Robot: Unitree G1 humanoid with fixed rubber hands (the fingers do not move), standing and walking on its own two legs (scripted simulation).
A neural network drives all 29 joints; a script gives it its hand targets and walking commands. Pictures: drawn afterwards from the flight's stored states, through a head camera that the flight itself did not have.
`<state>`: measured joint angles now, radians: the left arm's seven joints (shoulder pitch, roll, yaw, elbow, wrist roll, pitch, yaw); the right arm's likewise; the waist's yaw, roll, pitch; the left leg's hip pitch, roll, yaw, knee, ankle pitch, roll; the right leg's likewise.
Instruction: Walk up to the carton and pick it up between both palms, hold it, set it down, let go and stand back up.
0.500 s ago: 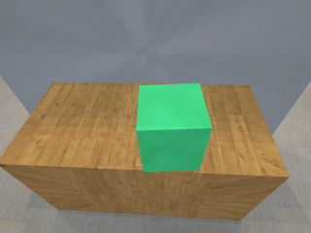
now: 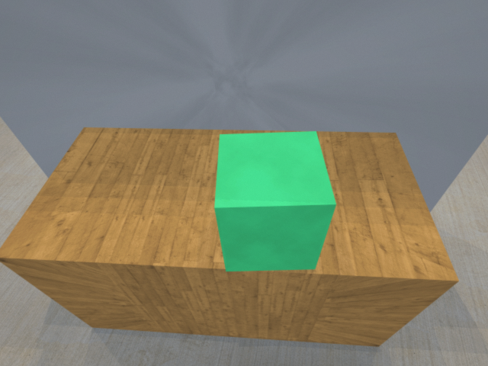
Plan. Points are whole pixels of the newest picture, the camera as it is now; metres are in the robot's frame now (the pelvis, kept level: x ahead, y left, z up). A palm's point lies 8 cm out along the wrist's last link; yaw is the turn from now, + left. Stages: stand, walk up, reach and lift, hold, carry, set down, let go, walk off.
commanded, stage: stand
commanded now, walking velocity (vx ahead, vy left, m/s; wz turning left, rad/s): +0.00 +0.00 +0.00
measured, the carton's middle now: (269, 204) +0.48 -0.02 -0.06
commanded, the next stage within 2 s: walk up in 0.50 s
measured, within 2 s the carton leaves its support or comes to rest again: neither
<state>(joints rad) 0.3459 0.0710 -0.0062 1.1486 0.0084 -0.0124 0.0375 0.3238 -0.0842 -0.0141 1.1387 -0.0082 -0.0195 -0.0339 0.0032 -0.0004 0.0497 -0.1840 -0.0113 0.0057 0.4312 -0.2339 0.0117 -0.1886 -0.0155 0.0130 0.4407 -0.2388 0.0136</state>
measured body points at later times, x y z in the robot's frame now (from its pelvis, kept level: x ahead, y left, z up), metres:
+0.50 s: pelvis +0.01 +0.00 +0.00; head +0.02 +0.00 +0.45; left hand -0.03 +0.20 -0.16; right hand -0.03 -0.19 -0.16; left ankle +0.00 +0.11 -0.74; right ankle +0.00 -0.13 -0.74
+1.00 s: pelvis +0.03 -0.04 -0.01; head +0.05 -0.05 +0.44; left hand -0.01 +0.19 -0.16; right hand -0.01 -0.26 -0.17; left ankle +0.00 +0.11 -0.74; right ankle +0.00 -0.13 -0.74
